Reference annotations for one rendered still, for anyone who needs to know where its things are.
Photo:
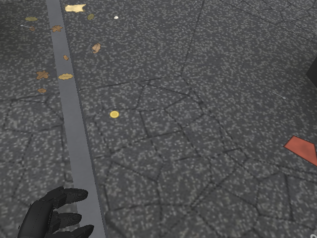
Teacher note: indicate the robot left hand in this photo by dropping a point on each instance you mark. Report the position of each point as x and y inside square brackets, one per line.
[41, 222]

